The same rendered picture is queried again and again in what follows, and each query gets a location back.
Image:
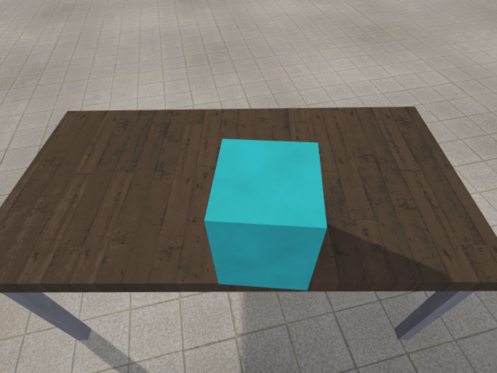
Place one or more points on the carton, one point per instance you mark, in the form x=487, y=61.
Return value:
x=265, y=217

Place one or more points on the table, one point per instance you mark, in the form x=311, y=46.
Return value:
x=115, y=201

